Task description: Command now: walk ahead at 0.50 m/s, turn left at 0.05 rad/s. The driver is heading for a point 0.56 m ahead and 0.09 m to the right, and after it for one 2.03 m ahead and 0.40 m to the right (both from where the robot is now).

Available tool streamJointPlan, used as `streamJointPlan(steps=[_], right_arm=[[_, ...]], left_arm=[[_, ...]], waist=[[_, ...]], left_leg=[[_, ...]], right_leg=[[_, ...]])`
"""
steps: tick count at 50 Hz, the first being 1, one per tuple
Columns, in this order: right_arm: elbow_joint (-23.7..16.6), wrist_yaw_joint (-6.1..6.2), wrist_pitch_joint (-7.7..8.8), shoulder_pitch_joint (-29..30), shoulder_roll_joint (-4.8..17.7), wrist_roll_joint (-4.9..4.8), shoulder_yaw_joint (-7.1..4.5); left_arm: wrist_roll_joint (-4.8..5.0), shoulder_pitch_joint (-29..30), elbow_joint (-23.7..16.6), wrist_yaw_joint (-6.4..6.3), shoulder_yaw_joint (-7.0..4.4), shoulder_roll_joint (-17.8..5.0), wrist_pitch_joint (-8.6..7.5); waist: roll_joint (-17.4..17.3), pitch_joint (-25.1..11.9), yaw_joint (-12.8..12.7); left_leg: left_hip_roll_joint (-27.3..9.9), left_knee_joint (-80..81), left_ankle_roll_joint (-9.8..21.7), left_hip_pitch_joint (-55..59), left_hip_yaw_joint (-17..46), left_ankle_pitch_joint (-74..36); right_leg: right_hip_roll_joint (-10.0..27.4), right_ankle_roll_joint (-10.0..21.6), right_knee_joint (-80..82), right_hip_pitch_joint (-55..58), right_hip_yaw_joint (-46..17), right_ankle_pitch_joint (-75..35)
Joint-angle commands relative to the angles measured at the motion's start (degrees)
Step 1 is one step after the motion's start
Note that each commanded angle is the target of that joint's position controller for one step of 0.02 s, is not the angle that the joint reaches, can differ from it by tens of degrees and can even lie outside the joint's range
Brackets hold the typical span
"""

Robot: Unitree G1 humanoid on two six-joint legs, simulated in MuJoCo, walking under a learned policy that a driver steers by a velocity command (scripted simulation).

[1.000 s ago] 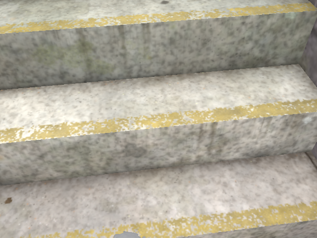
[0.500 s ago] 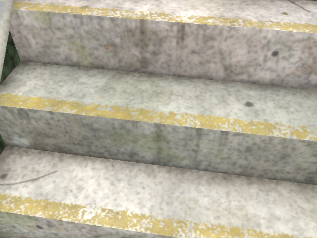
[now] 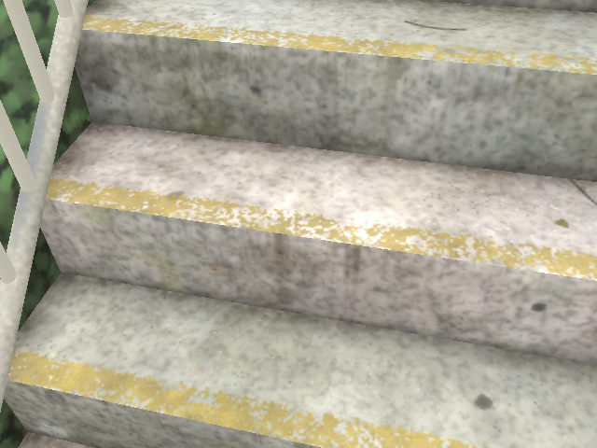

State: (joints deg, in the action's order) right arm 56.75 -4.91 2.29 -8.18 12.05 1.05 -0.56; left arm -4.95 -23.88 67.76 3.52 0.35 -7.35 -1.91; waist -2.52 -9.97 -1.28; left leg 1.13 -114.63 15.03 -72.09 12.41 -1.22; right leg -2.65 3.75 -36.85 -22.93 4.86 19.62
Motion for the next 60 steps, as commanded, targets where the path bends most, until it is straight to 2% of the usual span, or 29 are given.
streamJointPlan(steps=[1, 4, 5, 6, 9, 10, 12, 14, 15, 16, 17, 18, 20, 25, 33, 36, 39, 41, 42, 43, 44, 45, 46, 47, 49, 51, 55, 58, 60], right_arm=[[-10.8, 4.77, 0.62, 8.3, -9.9, 0.66, 2.76], [-19.5, 7.20, 2.05, 15.6, -7.4, 0.31, 3.64], [-18.2, 4.39, -2.64, 20.3, -2.1, 0.00, 4.31], [-24.4, 5.63, -0.70, 22.9, -7.6, 1.29, 3.81], [-23.0, 5.44, -0.72, 16.5, -8.9, -2.54, 5.42], [-28.6, 0.54, -6.27, 30.7, -3.9, 0.46, 4.96], [-22.3, -0.35, -7.10, 13.0, 0.9, 1.86, 2.99], [-10.4, 1.49, -6.72, -11.7, 4.8, 0.96, 2.17], [-7.1, 2.10, -6.73, -20.8, 9.2, 3.80, 0.02], [-3.1, 2.08, -4.23, -17.8, 10.3, 2.84, -0.72], [-1.2, 4.83, -0.84, -6.2, 5.7, -2.29, -2.72], [0.2, 2.31, -0.41, -2.9, -1.1, 1.33, 1.03], [2.3, 1.39, 0.29, 1.4, -8.9, 1.59, 3.16], [4.4, 0.99, 1.31, -3.6, -5.7, 3.91, 1.88], [8.6, -1.60, 2.15, -21.1, -1.7, 7.07, 3.06], [8.3, -3.04, 4.86, -18.3, 9.0, 1.94, 1.31], [8.8, -3.18, 4.77, -18.7, 12.5, 2.19, -0.97], [9.0, -3.91, 3.77, -18.9, 9.2, 6.43, -1.41], [-2.9, 2.95, 6.23, -9.9, 6.2, -4.19, -2.06], [-5.9, 4.42, 6.67, -3.2, 5.5, -2.62, -1.87], [-10.4, 4.59, 6.17, -0.8, 0.8, 1.71, -1.01], [-1.1, -0.37, 0.96, -6.4, -2.7, 2.11, -0.07], [-4.4, -2.02, 0.90, -5.0, -1.1, 0.68, -0.88], [-6.0, -2.05, 1.21, -4.9, -3.1, 0.47, 0.09], [-7.9, -0.34, 1.28, -3.8, -2.5, 2.14, 1.04], [-8.4, 0.86, 1.58, -3.3, 1.2, 0.25, 0.51], [-14.3, 1.00, 0.10, 11.7, -1.1, 0.36, 3.34], [-19.7, 1.61, -3.29, 22.8, 1.4, 0.81, 3.72], [-18.1, 0.74, -5.46, 16.2, 1.2, 1.68, 3.01]], left_arm=[[6.99, 0.7, -0.4, -3.79, 0.20, -0.3, -6.35], [6.29, -2.3, -0.1, -5.17, -0.37, -3.9, -8.59], [-3.67, -7.2, -0.1, -1.29, 1.47, -1.6, -5.29], [5.44, -8.5, 0.9, -4.95, -1.67, -4.1, -6.65], [8.30, -5.5, -1.1, -8.20, -1.53, -3.1, -6.64], [1.30, -11.8, 2.1, 2.59, 0.08, -7.9, -5.95], [4.46, -1.8, -2.2, 6.09, -4.26, -16.0, -6.51], [-1.43, -12.4, -1.0, 7.52, -2.85, -7.5, -5.62], [-0.78, -8.9, 1.1, 8.28, -3.21, -5.9, -3.36], [2.00, -6.4, 1.7, 7.52, -4.33, -5.6, -2.54], [1.87, 6.9, -14.6, 0.00, -4.47, -1.6, -5.74], [4.85, 0.8, -2.4, 1.02, -3.19, -0.9, -3.23], [5.48, 4.1, -6.0, 1.19, -2.79, 0.8, -2.15], [5.77, 10.7, -10.2, 3.75, -0.89, 1.7, -1.33], [4.40, 36.9, -23.1, -0.75, 0.61, -2.4, 3.56], [3.78, 37.6, -27.0, 2.67, 1.49, -1.4, 6.90], [3.70, 26.2, -24.6, 1.90, 1.35, -4.0, 6.07], [4.09, 10.4, -19.0, -0.53, -0.19, -7.0, 6.55], [2.03, 8.4, -16.3, -3.73, -2.86, -9.6, 4.34], [2.00, 11.0, -15.5, -5.12, -4.50, -13.2, 3.56], [2.15, 17.3, -16.7, -4.85, -4.68, -13.3, 2.09], [-2.64, 2.4, -10.8, -2.24, -1.45, -6.1, 2.97], [-0.11, 0.4, -7.8, -0.51, -2.37, -7.6, 1.18], [2.03, 2.4, -6.7, 0.06, -2.81, -9.5, 0.13], [0.33, 8.1, -5.2, 1.71, -1.24, -5.8, -0.79], [1.83, 17.1, -9.9, 1.99, -1.53, -5.4, -0.97], [-3.92, 3.6, -5.5, 1.97, -0.51, -5.9, -1.77], [0.88, 6.5, -7.8, 3.54, -1.66, -10.8, -0.77], [4.38, 5.4, -7.8, 4.63, -2.23, -15.1, -3.30]], waist=[[3.3, 16.1, 4.3], [1.0, 17.5, 3.1], [6.9, -4.3, -1.8], [6.4, 13.7, -1.5], [7.5, 10.6, 1.2], [20.4, -3.5, 5.8], [17.2, -10.8, 11.6], [-4.8, -27.0, 12.6], [-12.4, -18.1, 17.1], [-9.4, -5.8, 13.4], [-3.2, -8.7, 3.5], [-0.6, 3.9, 4.9], [6.2, 5.6, 1.0], [-1.0, 5.4, -3.6], [-2.6, 5.8, 3.5], [-6.7, 0.4, -3.8], [-9.5, -5.5, -5.3], [-6.1, -10.2, -8.8], [3.3, -9.0, -5.5], [15.8, -6.9, -5.2], [13.8, -4.9, -2.2], [12.4, 5.4, -8.6], [10.5, 9.0, -4.8], [4.7, 8.4, -1.5], [0.5, 5.5, 6.7], [6.6, 1.8, 8.8], [-1.2, 3.1, 5.0], [8.3, 1.1, 5.6], [12.8, -0.3, 9.1]], left_leg=[[-1.4, -19.6, -6.4, -8.5, -10.6, 8.3], [-6.5, -8.3, -8.2, -13.5, -14.3, 13.2], [-6.2, 5.7, -2.5, -15.4, -10.0, 1.8], [-6.8, -0.2, -6.8, -12.5, -18.2, 13.1], [-5.6, 34.9, -5.0, 23.7, -26.9, 25.6], [1.8, 30.2, -6.5, 28.7, -22.8, 32.6], [4.0, 54.5, -5.3, 26.0, -20.6, 25.4], [-9.4, 72.1, 6.4, 68.9, 15.0, 19.6], [-16.9, 92.0, 8.1, 68.2, 37.3, 40.8], [-19.3, 95.7, 3.8, 57.8, 40.5, 54.6], [-19.7, 90.2, -1.3, 57.7, 29.0, 51.6], [-17.4, 90.8, -1.9, 49.7, 21.7, 41.6], [-16.9, 91.7, -6.5, 46.6, 8.9, 22.6], [-12.6, 96.1, -5.9, 49.7, -15.2, 9.1], [-20.3, 109.1, -4.2, 66.9, -20.3, -0.8], [-21.7, 105.9, -1.3, 60.5, -26.3, -76.3], [-21.7, 92.3, -0.1, 83.5, -26.2, -101.7], [-18.6, 77.6, 1.4, 67.5, -22.1, -88.7], [-11.6, 62.6, -3.4, 56.4, -26.1, -53.8], [-1.1, 35.7, -6.5, 39.0, -20.2, -5.3], [0.9, 9.2, -8.0, 30.5, -8.0, 1.4], [7.6, -1.5, -3.5, 10.7, 12.5, -9.3], [7.8, -9.1, -3.1, 3.2, 10.1, -3.0], [9.2, -12.4, -2.3, -2.3, 10.0, 0.7], [5.1, -12.0, -0.7, -8.3, 3.2, 1.3], [1.1, -17.0, -3.0, -3.1, -6.0, 11.9], [-2.7, -8.7, -0.7, -4.4, -10.6, 1.3], [-3.1, 17.9, -5.6, 18.1, -18.7, 19.6], [0.6, 23.0, -9.7, 25.3, -21.4, 20.4]], right_leg=[[14.8, 8.1, 22.7, -5.5, -16.1, 4.8], [15.5, 5.3, 28.2, 2.7, -16.0, 7.9], [14.1, 7.1, 22.4, 13.8, -15.5, -2.4], [15.2, 7.2, 32.7, 12.3, -15.4, -0.1], [12.8, 9.1, 43.2, 4.4, -4.6, -33.4], [20.3, 16.3, 32.9, 3.1, -10.1, -88.2], [21.5, 13.5, 16.1, 32.7, -6.3, -118.0], [10.9, 12.4, -12.8, -2.1, -13.9, -80.0], [2.6, 9.5, -39.6, -19.5, -19.7, -33.3], [0.8, 8.2, -65.3, -30.9, -25.4, -31.7], [1.9, 4.7, -74.3, -24.7, -13.9, -24.2], [0.6, 8.9, -78.7, -39.9, -25.8, -31.4], [2.0, 11.7, -81.3, -41.3, -25.9, -29.5], [2.0, 15.4, -102.9, -55.0, -14.3, -18.7], [8.3, 11.3, -70.1, -66.0, -3.6, -11.9], [2.8, 8.2, -54.8, -34.5, 8.7, 3.0], [-3.8, 9.7, -34.9, -33.0, 6.7, 2.3], [-4.2, 10.6, -25.5, -9.5, -7.5, -5.5], [-3.2, 11.5, -16.6, -0.5, -18.0, 22.7], [4.0, 16.1, 4.1, 0.9, -45.5, 38.1], [6.6, 16.5, 13.1, -0.4, -50.8, 33.4], [6.5, 11.3, 10.6, -1.9, -49.2, 25.0], [8.4, 9.4, 9.0, 1.2, -43.4, 8.8], [9.2, 9.9, 6.6, 3.1, -40.1, -8.7], [8.1, 7.3, 5.1, 4.4, -25.8, -26.2], [8.6, 8.3, 13.2, -3.4, -21.0, -20.8], [5.7, 7.1, 17.5, -8.6, -17.5, -3.9], [9.9, 13.5, 34.1, -17.8, -13.9, -19.2], [17.6, 17.6, 30.0, -5.8, -16.9, -70.7]])
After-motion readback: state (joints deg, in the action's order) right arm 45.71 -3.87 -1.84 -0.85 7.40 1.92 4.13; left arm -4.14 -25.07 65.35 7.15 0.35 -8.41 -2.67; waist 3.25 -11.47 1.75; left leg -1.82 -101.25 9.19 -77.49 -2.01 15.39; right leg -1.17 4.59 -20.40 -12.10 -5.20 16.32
